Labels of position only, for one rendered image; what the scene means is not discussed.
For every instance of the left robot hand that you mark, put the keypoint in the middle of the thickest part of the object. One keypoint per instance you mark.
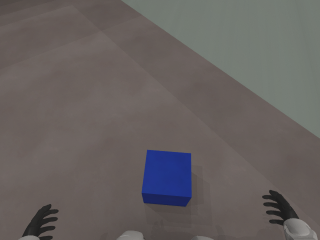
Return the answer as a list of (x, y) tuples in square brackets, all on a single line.
[(33, 229)]

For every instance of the left robot thigh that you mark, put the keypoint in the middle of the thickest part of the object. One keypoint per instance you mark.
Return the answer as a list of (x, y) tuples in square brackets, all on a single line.
[(131, 235)]

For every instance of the carton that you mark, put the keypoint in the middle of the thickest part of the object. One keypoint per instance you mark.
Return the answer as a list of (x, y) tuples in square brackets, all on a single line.
[(167, 178)]

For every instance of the right robot hand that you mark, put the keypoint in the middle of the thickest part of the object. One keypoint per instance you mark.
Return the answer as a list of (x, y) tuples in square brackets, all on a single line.
[(286, 211)]

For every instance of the right robot forearm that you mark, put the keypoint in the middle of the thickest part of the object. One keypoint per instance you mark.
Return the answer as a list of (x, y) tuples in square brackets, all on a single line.
[(296, 229)]

